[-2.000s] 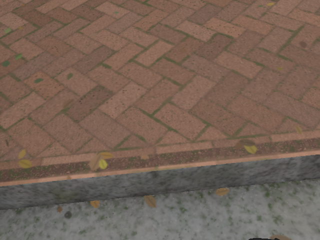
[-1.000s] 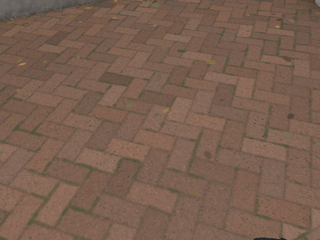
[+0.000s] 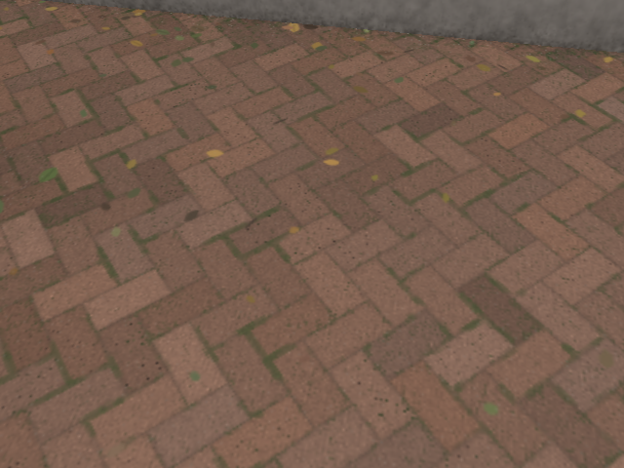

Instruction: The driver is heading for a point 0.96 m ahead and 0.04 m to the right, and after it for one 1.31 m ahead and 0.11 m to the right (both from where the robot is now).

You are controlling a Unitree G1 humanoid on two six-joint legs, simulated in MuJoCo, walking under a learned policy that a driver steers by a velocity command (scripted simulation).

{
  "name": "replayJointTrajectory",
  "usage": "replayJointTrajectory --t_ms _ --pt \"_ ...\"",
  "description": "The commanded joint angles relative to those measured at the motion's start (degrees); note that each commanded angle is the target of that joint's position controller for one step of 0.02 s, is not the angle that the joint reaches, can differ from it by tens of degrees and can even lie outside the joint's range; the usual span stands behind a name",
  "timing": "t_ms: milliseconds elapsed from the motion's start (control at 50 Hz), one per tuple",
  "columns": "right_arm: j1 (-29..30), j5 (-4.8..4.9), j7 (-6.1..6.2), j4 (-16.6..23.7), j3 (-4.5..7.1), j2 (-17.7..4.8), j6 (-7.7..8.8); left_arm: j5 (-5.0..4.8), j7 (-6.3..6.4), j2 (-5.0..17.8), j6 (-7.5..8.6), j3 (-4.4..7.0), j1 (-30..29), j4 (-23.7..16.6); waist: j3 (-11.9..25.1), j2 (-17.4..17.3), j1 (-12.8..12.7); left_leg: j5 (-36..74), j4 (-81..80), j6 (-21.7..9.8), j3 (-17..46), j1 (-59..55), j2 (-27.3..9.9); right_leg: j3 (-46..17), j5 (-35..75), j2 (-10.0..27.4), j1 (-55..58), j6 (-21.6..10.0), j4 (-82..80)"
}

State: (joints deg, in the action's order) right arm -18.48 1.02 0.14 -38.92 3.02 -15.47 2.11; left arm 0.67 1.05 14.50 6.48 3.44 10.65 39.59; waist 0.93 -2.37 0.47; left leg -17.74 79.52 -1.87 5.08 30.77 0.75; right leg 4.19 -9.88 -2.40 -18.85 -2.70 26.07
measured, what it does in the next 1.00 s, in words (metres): walks ahead: left foot, then right foot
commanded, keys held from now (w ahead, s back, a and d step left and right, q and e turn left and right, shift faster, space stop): w+q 0.24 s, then w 0.18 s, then w+e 0.58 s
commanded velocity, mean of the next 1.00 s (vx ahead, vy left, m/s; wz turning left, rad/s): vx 0.50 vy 0.00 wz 0.06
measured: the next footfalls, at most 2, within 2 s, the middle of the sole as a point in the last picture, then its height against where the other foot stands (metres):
left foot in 0.40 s outside the picture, level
right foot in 0.92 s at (349, 391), level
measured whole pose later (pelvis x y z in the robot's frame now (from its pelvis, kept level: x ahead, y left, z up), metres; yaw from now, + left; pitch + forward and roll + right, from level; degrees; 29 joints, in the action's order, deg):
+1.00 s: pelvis +0.55 +0.03 -0.02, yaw -3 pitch +4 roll +1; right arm -15.2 0.8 0.6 -44.4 4.0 -15.3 5.4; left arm -0.8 -2.4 15.3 3.1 3.9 8.7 39.9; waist -1.3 0.1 0.1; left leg -27.2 66.9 1.1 0.2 15.9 -2.5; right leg 1.2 -11.7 -2.8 -30.6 -5.2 38.2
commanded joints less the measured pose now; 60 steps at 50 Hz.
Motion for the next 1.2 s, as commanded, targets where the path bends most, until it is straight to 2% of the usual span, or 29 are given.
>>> replayJointTrajectory --t_ms 20,140,200,280,340,360,380,400,420,440,460,480,500,520,540,600,720,820,880,900,920,940,960,980,1000,1020,1060,1120,1200 --pt "-0.5 0.69 -0.08 5.1 0.31 -0.3 0.01 -0.22 -0.62 2.7 1.22 0.56 0.8 -0.2 -0.1 6.0 1.0 2.7 0.7 0.5 2.3 10.5 -6.6 -14.4 4.4 15.4 6.7 -8.4 -15.0" --pt "8.0 0.13 -0.38 6.9 0.48 -1.2 0.02 0.55 -0.77 7.0 0.96 1.42 3.0 3.7 -1.3 4.5 -0.1 14.0 -15.6 2.0 1.8 14.9 -8.0 -4.6 18.4 15.3 8.3 -8.0 -15.1" --pt "15.6 0.28 -1.55 8.5 -0.04 -0.2 0.5 -0.1 -0.33 8.3 0.22 1.39 6.6 5.6 -1.6 4.2 -3.9 19.2 -27.2 1.0 -2.0 14.3 -7.4 -1.5 18.6 15.7 13.3 -6.7 -14.2" --pt "22.7 0.8 -2.93 11.5 -0.57 0.8 0.8 -1.13 -0.41 9.7 -1.23 1.52 11.3 7.7 -3.7 4.5 -6.9 15.2 -37.1 -0.5 -5.2 15.0 -6.0 -0.8 21.0 18.3 21.7 -6.5 -12.6" --pt "20.9 0.29 -3.33 12.3 0.28 -0.8 0.86 -1.85 -0.53 11.1 -2.06 1.72 10.8 8.4 -2.1 7.4 -3.9 6.8 -42.2 -3.3 -9.2 5.3 -1.4 1.4 40.0 18.8 23.3 -5.8 -7.0" --pt "16.9 -0.18 -3.28 11.6 1.08 -2.1 0.86 -2.22 -0.36 12.1 -2.27 1.92 10.2 8.6 0.3 8.8 -1.1 5.8 -44.7 -4.7 -10.6 -1.4 0.9 2.8 49.1 18.3 23.3 -5.1 -1.6" --pt "7.6 -0.31 -2.99 9.1 2.64 -4.7 0.91 -2.49 -0.17 12.0 -2.53 1.73 9.5 8.7 4.8 8.3 3.9 11.0 -50.3 -6.8 -11.2 -14.7 3.0 5.1 52.2 16.5 20.1 -3.8 8.3" --pt "-2.5 -0.62 -1.92 6.7 4.41 -8.8 0.61 -1.72 0.11 10.6 -2.09 1.21 9.0 7.5 10.4 6.6 8.2 16.4 -48.0 -9.4 -3.1 -33.6 -2.0 5.9 39.8 14.4 6.3 -1.6 22.5" --pt "-5.8 -0.98 -1.27 6.1 5.33 -15.7 0.96 0.37 -0.88 3.1 -0.67 -1.48 13.7 4.7 17.9 -8.8 4.4 17.6 -49.5 -20.0 26.4 -55.9 -19.8 4.2 -10.0 4.7 -19.8 2.1 46.1" --pt "-9.6 -1.05 -0.94 6.0 4.24 -10.9 1.09 -1.47 -1.76 6.5 1.11 -0.85 11.8 5.8 26.4 -7.4 7.5 16.5 -57.3 -23.1 39.3 -57.5 -24.6 -8.1 -22.9 2.7 -25.3 1.8 56.2" --pt "-6.4 -1.55 -0.9 5.4 3.39 -8.2 1.25 -3.7 -2.0 8.5 1.37 0.16 6.2 3.6 18.1 -4.8 7.4 19.5 -57.7 -19.7 28.2 -51.0 -22.2 -9.1 -18.4 5.7 -29.6 1.5 57.4" --pt "-2.0 -1.06 -0.94 5.2 2.68 -5.9 1.53 -3.53 -1.66 7.1 1.1 -0.31 3.4 2.6 11.8 -1.0 4.9 22.8 -58.2 -16.8 19.6 -41.3 -19.6 -8.5 -13.6 8.2 -28.9 1.3 53.7" --pt "1.7 -0.91 -1.18 5.2 2.1 -4.0 1.85 -2.44 -1.39 6.4 0.45 -0.17 2.6 2.6 7.7 1.2 2.5 23.7 -60.4 -14.8 14.4 -32.8 -17.4 -8.4 -10.9 9.7 -26.2 1.7 49.7" --pt "4.0 -1.21 -1.29 5.1 1.57 -2.1 2.4 -2.05 -1.38 6.4 -0.63 0.3 4.3 2.9 5.7 -0.1 0.0 22.4 -63.0 -13.8 10.6 -26.6 -15.8 -9.4 -8.8 10.8 -22.4 1.9 47.3" --pt "5.3 -1.47 -1.34 4.7 1.48 -1.8 2.93 -2.18 -1.36 5.5 -1.72 0.36 6.2 3.5 4.2 -1.1 -1.6 19.9 -65.8 -13.4 8.5 -22.3 -15.4 -9.7 -7.4 10.8 -19.9 2.4 46.1" --pt "5.3 -2.16 -1.02 2.4 2.13 -3.4 4.41 -1.9 -0.8 3.7 -3.51 0.36 5.9 3.4 0.6 -0.6 -2.8 22.8 -69.8 -12.8 1.9 -17.4 -15.2 -10.9 -2.6 10.3 -21.2 3.9 42.1" --pt "3.4 -1.85 0.52 -0.8 2.78 -5.6 4.38 -1.37 -2.25 2.0 -3.18 -0.14 -3.9 1.1 -2.0 -0.9 0.7 23.8 -69.8 -8.3 -9.1 -21.1 -12.9 -7.9 15.7 8.7 -22.1 3.3 22.3" --pt "-0.1 -0.4 0.83 -3.6 3.91 -7.9 3.21 -1.46 -3.98 2.2 -3.39 -0.22 -10.4 -2.8 -4.2 -1.2 3.2 26.2 -66.3 -6.7 -10.7 -31.4 -17.0 -4.5 8.3 7.7 -24.2 0.0 13.7" --pt "2.4 0.35 1.4 -3.5 4.61 -10.1 2.32 -1.09 -4.47 4.9 -3.76 1.23 -5.8 -3.5 -0.3 -4.3 -0.6 49.8 -56.0 -4.0 -13.7 -33.7 -16.8 0.8 -0.7 3.0 -14.3 -3.6 12.0" --pt "3.5 0.58 1.62 -3.3 4.58 -10.4 1.87 -1.17 -4.37 6.9 -3.79 2.52 1.8 -1.8 3.4 -3.5 -5.0 55.5 -46.0 -2.4 -15.8 -32.0 -14.7 2.7 1.2 -0.2 -4.0 -5.3 8.6" --pt "2.6 0.12 1.91 -2.9 3.94 -8.9 2.0 -1.26 -3.64 11.1 -3.89 4.48 11.0 0.4 8.5 -0.4 -8.7 48.0 -31.3 -0.1 -16.7 -22.9 -11.8 -1.5 5.2 -0.2 11.9 -7.7 7.5" --pt "-3.3 -2.5 1.39 -0.2 1.68 -2.0 2.91 -1.91 -2.84 18.6 -3.66 6.07 14.2 0.7 14.0 16.1 -4.8 4.2 -7.9 4.0 -15.1 2.1 -3.0 -29.2 5.4 15.0 33.3 -17.4 5.6" --pt "-1.9 -1.7 0.44 0.6 0.8 -2.5 5.08 -1.93 -3.11 16.7 -3.02 5.04 16.1 -0.9 24.6 16.0 -6.2 -16.1 2.4 3.9 -1.3 12.4 3.1 -53.8 -4.8 21.5 42.0 -23.6 -6.7" --pt "4.6 0.82 -0.18 1.7 1.91 -6.1 6.21 -1.25 -3.06 12.8 -2.79 4.09 15.3 -0.6 19.0 10.9 -8.1 -11.1 4.2 2.2 1.7 17.8 -0.3 -47.0 -5.6 19.9 39.3 -19.4 -8.5" --pt "7.8 0.78 0.01 2.8 1.47 -5.6 6.7 -1.57 -2.8 10.5 -2.65 3.44 11.4 -1.1 12.5 7.5 -6.6 -6.0 0.4 1.2 0.8 18.5 -2.8 -39.2 -2.1 17.7 31.0 -17.0 -7.8" --pt "8.8 -0.8 0.6 2.8 1.48 -5.4 6.71 -1.74 -2.64 8.6 -2.76 2.78 7.1 -2.1 8.3 3.4 -4.0 -2.6 -4.2 1.2 0.4 15.5 -5.1 -33.1 3.6 15.7 21.9 -15.3 -7.9" --pt "7.6 -1.78 0.96 3.1 2.27 -6.0 5.39 -0.87 -2.33 6.3 -2.75 2.0 3.2 -3.7 5.5 4.8 -0.2 0.1 -9.7 1.8 0.4 7.9 -7.0 -27.3 10.5 12.5 10.7 -14.4 -10.3" --pt "7.7 -2.27 1.15 2.9 1.85 -4.2 3.85 -1.18 -1.5 7.6 -2.36 2.37 3.8 -3.1 3.6 4.7 0.8 2.8 -17.1 3.8 -1.3 6.8 -6.5 -22.7 17.1 10.7 5.1 -14.3 -11.5" --pt "16.1 -2.01 0.76 4.5 0.63 -1.7 3.85 -1.98 -0.29 8.7 -2.98 2.74 6.5 -1.8 2.0 6.9 -2.1 15.6 -34.7 5.5 -2.2 4.6 -3.7 -19.1 13.2 7.3 2.9 -11.4 -10.7"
